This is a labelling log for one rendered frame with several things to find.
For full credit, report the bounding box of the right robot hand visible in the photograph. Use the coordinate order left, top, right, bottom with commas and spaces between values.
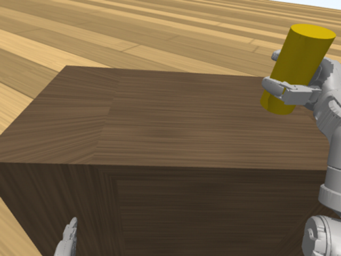
262, 49, 341, 111

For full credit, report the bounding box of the right robot arm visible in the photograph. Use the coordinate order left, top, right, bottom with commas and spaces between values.
302, 89, 341, 256

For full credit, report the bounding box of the left robot hand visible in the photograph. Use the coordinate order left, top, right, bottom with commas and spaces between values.
54, 217, 78, 256

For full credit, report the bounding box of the can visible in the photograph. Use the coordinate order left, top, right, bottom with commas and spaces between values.
260, 24, 336, 115

